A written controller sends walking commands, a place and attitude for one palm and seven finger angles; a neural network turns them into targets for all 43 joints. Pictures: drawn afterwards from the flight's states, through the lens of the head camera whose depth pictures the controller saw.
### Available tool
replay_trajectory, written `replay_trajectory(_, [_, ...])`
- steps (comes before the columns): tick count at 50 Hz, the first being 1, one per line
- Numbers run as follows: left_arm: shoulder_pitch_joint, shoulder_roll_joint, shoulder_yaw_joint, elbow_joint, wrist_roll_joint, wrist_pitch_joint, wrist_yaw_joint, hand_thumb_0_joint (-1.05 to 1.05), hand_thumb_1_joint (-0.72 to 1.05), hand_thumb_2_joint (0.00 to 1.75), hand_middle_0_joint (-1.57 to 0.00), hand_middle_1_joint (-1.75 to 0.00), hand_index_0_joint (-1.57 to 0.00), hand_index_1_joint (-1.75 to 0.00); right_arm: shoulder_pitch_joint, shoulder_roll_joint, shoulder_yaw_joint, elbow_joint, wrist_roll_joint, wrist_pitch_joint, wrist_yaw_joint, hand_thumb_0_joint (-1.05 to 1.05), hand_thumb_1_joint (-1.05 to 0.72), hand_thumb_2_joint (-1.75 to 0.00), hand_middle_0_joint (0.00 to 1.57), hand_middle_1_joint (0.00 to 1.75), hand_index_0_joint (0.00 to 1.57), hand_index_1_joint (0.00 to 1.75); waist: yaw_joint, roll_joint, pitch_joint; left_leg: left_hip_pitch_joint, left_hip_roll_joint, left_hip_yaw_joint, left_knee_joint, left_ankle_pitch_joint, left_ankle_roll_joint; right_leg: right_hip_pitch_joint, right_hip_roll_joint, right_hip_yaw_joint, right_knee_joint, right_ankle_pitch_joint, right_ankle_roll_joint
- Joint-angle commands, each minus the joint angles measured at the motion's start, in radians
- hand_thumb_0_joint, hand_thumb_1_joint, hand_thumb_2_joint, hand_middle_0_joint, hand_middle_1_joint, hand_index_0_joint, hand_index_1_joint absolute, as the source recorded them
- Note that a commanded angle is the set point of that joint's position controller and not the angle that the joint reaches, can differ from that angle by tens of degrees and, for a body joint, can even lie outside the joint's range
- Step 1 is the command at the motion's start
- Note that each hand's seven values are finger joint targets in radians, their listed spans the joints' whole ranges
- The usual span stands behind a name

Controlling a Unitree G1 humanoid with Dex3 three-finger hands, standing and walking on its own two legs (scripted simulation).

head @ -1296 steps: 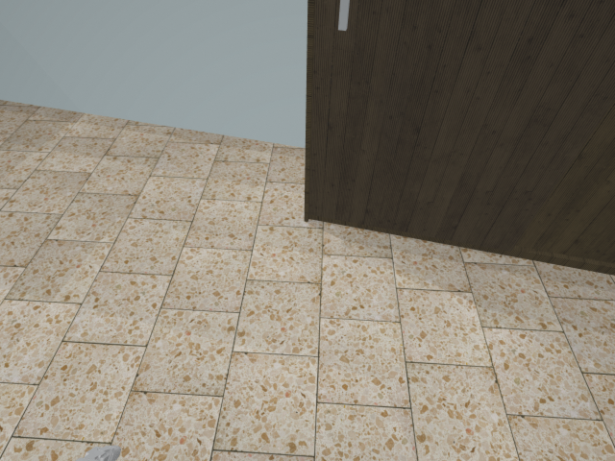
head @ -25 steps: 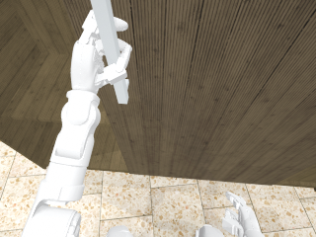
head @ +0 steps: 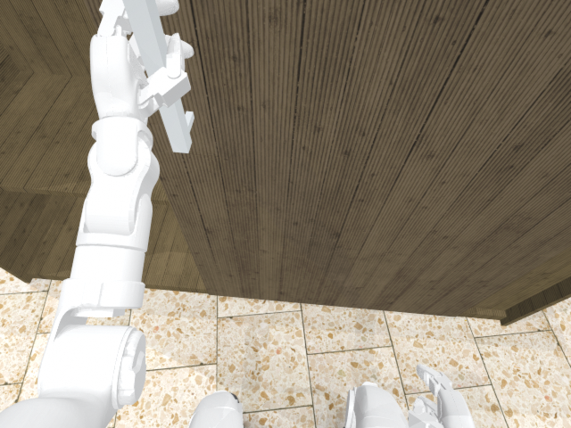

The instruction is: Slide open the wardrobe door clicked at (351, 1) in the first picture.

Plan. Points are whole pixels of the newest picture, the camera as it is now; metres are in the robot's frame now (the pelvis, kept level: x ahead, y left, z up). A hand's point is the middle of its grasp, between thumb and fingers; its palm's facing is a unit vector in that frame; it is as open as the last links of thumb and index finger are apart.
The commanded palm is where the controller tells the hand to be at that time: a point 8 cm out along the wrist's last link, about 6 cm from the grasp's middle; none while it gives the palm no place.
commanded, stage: step sideways, sliding the door along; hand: left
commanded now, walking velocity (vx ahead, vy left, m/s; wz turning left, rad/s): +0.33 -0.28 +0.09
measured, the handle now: (161, 45) +0.47 +0.22 +0.23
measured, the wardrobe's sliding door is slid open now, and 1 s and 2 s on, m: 0.65 0.65 0.65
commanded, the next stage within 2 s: stop walking and hold the door there in 0.40 s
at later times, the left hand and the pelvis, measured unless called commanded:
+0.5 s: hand (188, 70) +0.44 +0.18 +0.22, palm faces +0.60 -0.79 -0.06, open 6.9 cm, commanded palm +0.39 +0.20 +0.20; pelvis +0.07 -0.16 +0.00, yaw +6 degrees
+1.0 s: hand (185, 67) +0.44 +0.18 +0.22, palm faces +0.72 -0.68 -0.11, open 6.5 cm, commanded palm +0.39 +0.19 +0.20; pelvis +0.10 -0.21 -0.01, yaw +4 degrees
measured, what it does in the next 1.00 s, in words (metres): steps to the right: right foot, then left foot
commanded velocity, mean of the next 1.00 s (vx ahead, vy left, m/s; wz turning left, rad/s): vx -0.02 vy -0.06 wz -0.02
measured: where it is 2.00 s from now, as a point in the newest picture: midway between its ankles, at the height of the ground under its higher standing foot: outside the picture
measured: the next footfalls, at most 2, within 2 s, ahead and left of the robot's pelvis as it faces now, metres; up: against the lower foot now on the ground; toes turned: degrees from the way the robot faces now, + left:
right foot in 0.18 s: +0.06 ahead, -0.26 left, +0.00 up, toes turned -3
left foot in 0.34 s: +0.11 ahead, +0.02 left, +0.00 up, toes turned +18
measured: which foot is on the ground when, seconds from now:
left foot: down 0.00-0.18, up 0.20-0.32, down 0.34-0.62, up 0.64-0.88, down 0.90-1.00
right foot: up 0.00-0.16, down 0.18-0.32, up 0.34-0.62, down 0.64-0.92, up 0.94-1.00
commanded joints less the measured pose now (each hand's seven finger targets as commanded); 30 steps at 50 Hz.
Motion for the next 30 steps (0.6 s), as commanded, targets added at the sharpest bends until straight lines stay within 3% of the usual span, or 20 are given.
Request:
replay_trajectory(1, [-0.595, -0.101, -0.264, -0.256, 0.0, -0.066, -0.071, 0.0, 0.9, 0.9, -0.45, -1.4, -0.45, -1.4, -0.057, -0.18, -0.048, -0.148, 0.011, -0.061, -0.015, 0.0, -0.9, -0.9, 0.2, 0.3, 0.2, 0.3, -0.114, 0.277, -0.477, 0.238, 0.155, -0.113, -0.266, -0.222, 0.132, 0.135, 0.011, -0.071, -0.242, -0.035, 0.005])
replay_trajectory(6, [-0.642, -0.054, -0.247, -0.236, -0.011, -0.052, -0.056, 0.0, 0.9, 0.9, -0.45, -1.4, -0.45, -1.4, -0.053, -0.169, -0.034, -0.151, 0.031, -0.078, -0.011, 0.0, -0.9, -0.9, 0.2, 0.3, 0.2, 0.3, -0.098, 0.289, -0.536, 0.273, 0.087, -0.078, -0.051, -0.029, 0.098, 0.318, 0.09, -0.121, -0.54, -0.039, 0.01])
replay_trajectory(7, [-0.646, -0.022, -0.23, -0.235, -0.008, -0.052, -0.054, 0.0, 0.9, 0.9, -0.45, -1.4, -0.45, -1.4, -0.053, -0.154, -0.027, -0.149, 0.04, -0.079, -0.007, 0.0, -0.9, -0.9, 0.2, 0.3, 0.2, 0.3, -0.089, 0.197, -0.535, 0.213, 0.041, -0.055, 0.044, 0.016, 0.081, 0.385, 0.063, -0.082, -0.635, 0.018, 0.0])
replay_trajectory(8, [-0.641, 0.034, -0.198, -0.225, -0.002, -0.051, -0.047, 0.0, 0.9, 0.9, -0.45, -1.4, -0.45, -1.4, -0.061, -0.128, -0.019, -0.143, 0.047, -0.08, -0.007, 0.0, -0.9, -0.9, 0.2, 0.3, 0.2, 0.3, -0.073, 0.01, -0.524, 0.098, -0.029, -0.014, 0.208, -0.019, 0.049, 0.452, -0.047, 0.039, -0.729, 0.153, -0.049])
replay_trajectory(9, [-0.63, 0.113, -0.16, -0.209, 0.006, -0.045, -0.032, 0.0, 0.9, 0.9, -0.45, -1.4, -0.45, -1.4, -0.083, -0.112, -0.012, -0.138, 0.044, -0.079, -0.011, 0.0, -0.9, -0.9, 0.2, 0.3, 0.2, 0.3, -0.072, -0.144, -0.493, -0.135, -0.099, -0.012, 0.342, -0.264, 0.016, 0.556, -0.192, 0.192, -0.707, 0.407, -0.127])
replay_trajectory(10, [-0.618, 0.161, -0.122, -0.227, 0.005, -0.044, -0.029, 0.0, 0.9, 0.9, -0.45, -1.4, -0.45, -1.4, -0.103, -0.122, -0.019, -0.142, 0.046, -0.075, -0.02, 0.0, -0.9, -0.9, 0.2, 0.3, 0.2, 0.3, -0.037, -0.392, -0.467, -0.282, -0.156, -0.047, 0.536, -0.42, 0.005, 0.627, -0.238, 0.283, -0.68, 0.555, -0.18])
replay_trajectory(11, [-0.633, 0.153, -0.126, -0.298, 0.003, -0.053, -0.025, 0.0, 0.9, 0.9, -0.45, -1.4, -0.45, -1.4, -0.13, -0.139, -0.027, -0.139, 0.046, -0.079, -0.031, 0.0, -0.9, -0.9, 0.2, 0.3, 0.2, 0.3, -0.035, -0.389, -0.439, -0.338, -0.148, -0.081, 0.611, -0.482, 0.01, 0.664, -0.259, 0.31, -0.627, 0.725, -0.221])
replay_trajectory(13, [-0.603, 0.079, -0.15, -0.364, -0.005, -0.061, -0.006, 0.0, 0.9, 0.9, -0.45, -1.4, -0.45, -1.4, -0.089, -0.126, -0.014, -0.109, 0.036, -0.078, -0.035, 0.0, -0.9, -0.9, 0.2, 0.3, 0.2, 0.3, -0.065, -0.234, -0.466, -0.24, -0.13, -0.051, 0.288, -0.43, 0.016, 0.7, -0.213, 0.125, -0.48, 0.873, -0.19])
replay_trajectory(14, [-0.599, 0.073, -0.147, -0.374, -0.01, -0.07, -0.003, 0.0, 0.9, 0.9, -0.45, -1.4, -0.45, -1.4, -0.079, -0.133, -0.018, -0.096, 0.031, -0.076, -0.031, 0.0, -0.9, -0.9, 0.2, 0.3, 0.2, 0.3, -0.099, -0.158, -0.488, -0.046, -0.131, -0.008, 0.004, -0.209, 0.016, 0.61, -0.155, 0.017, -0.361, 0.798, -0.133])
replay_trajectory(15, [-0.567, 0.059, -0.153, -0.41, -0.018, -0.085, -0.008, 0.0, 0.9, 0.9, -0.45, -1.4, -0.45, -1.4, -0.038, -0.151, -0.042, -0.105, 0.03, -0.066, -0.026, 0.0, -0.9, -0.9, 0.2, 0.3, 0.2, 0.3, -0.135, -0.037, -0.569, 0.365, -0.099, -0.011, -0.132, 0.161, 0.04, 0.324, -0.092, -0.057, -0.178, 0.624, -0.063])
replay_trajectory(16, [-0.538, 0.028, -0.161, -0.466, -0.039, -0.1, -0.023, 0.0, 0.9, 0.9, -0.45, -1.4, -0.45, -1.4, -0.053, -0.209, -0.079, -0.144, 0.021, -0.067, -0.016, 0.0, -0.9, -0.9, 0.2, 0.3, 0.2, 0.3, -0.118, 0.255, -0.619, 0.687, 0.217, -0.382, -0.064, 0.66, 0.174, -0.096, 0.036, -0.034, 0.043, 0.01, 0.01])
replay_trajectory(17, [-0.577, 0.015, -0.172, -0.469, -0.037, -0.107, -0.034, 0.0, 0.9, 0.9, -0.45, -1.4, -0.45, -1.4, -0.075, -0.192, -0.077, -0.146, 0.03, -0.064, 0.019, 0.0, -0.9, -0.9, 0.2, 0.3, 0.2, 0.3, -0.103, 0.21, -0.673, 0.673, 0.363, -0.513, -0.074, 0.761, 0.235, -0.101, 0.024, 0.098, 0.171, -0.279, -0.006])
replay_trajectory(18, [-0.634, 0.021, -0.165, -0.473, -0.011, -0.103, -0.058, 0.0, 0.9, 0.9, -0.45, -1.4, -0.45, -1.4, -0.1, -0.216, -0.088, -0.163, 0.041, -0.056, 0.046, 0.0, -0.9, -0.9, 0.2, 0.3, 0.2, 0.3, -0.107, 0.109, -0.611, 0.583, 0.347, -0.416, -0.072, 0.603, 0.228, -0.143, 0.012, 0.129, 0.205, -0.25, -0.008])
replay_trajectory(19, [-0.627, 0.049, -0.155, -0.523, -0.018, -0.109, -0.059, 0.0, 0.9, 0.9, -0.45, -1.4, -0.45, -1.4, -0.12, -0.195, -0.095, -0.158, 0.033, -0.068, 0.05, 0.0, -0.9, -0.9, 0.2, 0.3, 0.2, 0.3, -0.104, 0.234, -0.572, 0.549, 0.343, -0.443, -0.083, 0.566, 0.25, -0.153, 0.0, 0.124, 0.192, -0.266, 0.0])
replay_trajectory(21, [-0.526, 0.116, -0.106, -0.487, -0.001, -0.083, -0.056, 0.0, 0.9, 0.9, -0.45, -1.4, -0.45, -1.4, -0.101, -0.196, -0.101, -0.151, 0.035, -0.059, 0.049, 0.0, -0.9, -0.9, 0.2, 0.3, 0.2, 0.3, -0.095, 0.27, -0.494, 0.501, 0.273, -0.264, -0.087, 0.53, 0.207, -0.141, -0.013, 0.071, 0.123, -0.186, 0.015])
replay_trajectory(25, [-0.45, 0.129, -0.099, -0.49, -0.005, -0.058, -0.072, 0.0, 0.9, 0.9, -0.45, -1.4, -0.45, -1.4, -0.073, -0.2, -0.096, -0.198, 0.034, -0.085, 0.043, 0.0, -0.9, -0.9, 0.2, 0.3, 0.2, 0.3, -0.09, 0.363, -0.527, 0.423, 0.157, -0.023, -0.061, 0.596, 0.125, 0.08, 0.047, -0.053, -0.16, -0.046, 0.028])
replay_trajectory(26, [-0.184, 0.693, 0.46, -0.031, 0.035, -0.048, -0.025, 0.0, 0.9, 0.9, -0.45, -1.4, -0.45, -1.4, -0.001, -0.267, -0.102, -0.118, 0.021, -0.068, 0.017, 0.0, -0.9, -0.9, 0.2, 0.3, 0.2, 0.3, -0.065, 0.336, -0.54, 0.407, 0.147, 0.01, -0.064, 0.634, 0.12, 0.088, 0.084, -0.084, -0.185, -0.028, 0.047])
replay_trajectory(28, [-0.229, 0.541, 0.281, -0.142, 0.035, -0.087, -0.06, 0.0, 0.9, 0.9, -0.45, -1.4, -0.45, -1.4, -0.029, -0.231, -0.072, -0.193, 0.034, -0.075, 0.019, 0.0, -0.9, -0.9, 0.2, 0.3, 0.2, 0.3, -0.058, 0.343, -0.519, 0.334, 0.107, 0.016, 0.059, 0.463, 0.062, 0.216, 0.094, -0.098, -0.431, 0.072, 0.043])
replay_trajectory(29, [-0.195, 0.599, 0.335, -0.1, 0.045, -0.101, -0.057, 0.0, 0.9, 0.9, -0.45, -1.4, -0.45, -1.4, -0.014, -0.23, -0.067, -0.183, 0.04, -0.089, 0.011, 0.0, -0.9, -0.9, 0.2, 0.3, 0.2, 0.3, -0.059, 0.309, -0.502, 0.31, 0.05, 0.043, 0.122, 0.375, 0.038, 0.263, 0.101, -0.113, -0.548, 0.192, 0.046])
replay_trajectory(30, [-0.182, 0.598, 0.321, -0.08, 0.057, -0.11, -0.058, 0.0, 0.9, 0.9, -0.45, -1.4, -0.45, -1.4, -0.019, -0.206, -0.055, -0.188, 0.045, -0.094, 0.011, 0.0, -0.9, -0.9, 0.2, 0.3, 0.2, 0.3, -0.063, 0.162, -0.498, 0.222, -0.03, 0.041, 0.261, 0.222, 0.014, 0.362, 0.042, -0.054, -0.64, 0.421, 0.036])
